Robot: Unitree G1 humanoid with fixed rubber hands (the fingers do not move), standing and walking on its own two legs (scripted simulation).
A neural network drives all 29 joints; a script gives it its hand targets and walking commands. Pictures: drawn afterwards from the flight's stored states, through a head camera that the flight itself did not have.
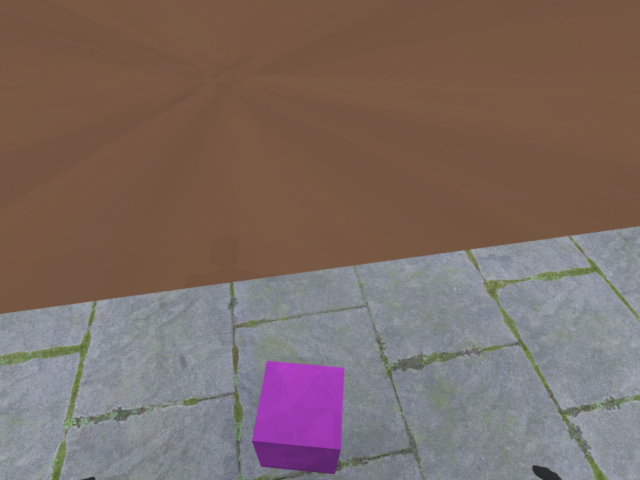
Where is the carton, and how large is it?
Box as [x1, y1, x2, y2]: [252, 361, 343, 473]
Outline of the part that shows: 267,361 252,438 252,442 261,466 334,473 340,449 343,368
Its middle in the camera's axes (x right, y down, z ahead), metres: -0.06 +0.50 +1.08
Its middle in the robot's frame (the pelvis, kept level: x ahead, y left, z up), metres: +0.42 +0.03 -0.66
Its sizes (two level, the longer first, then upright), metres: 0.210 0.200 0.250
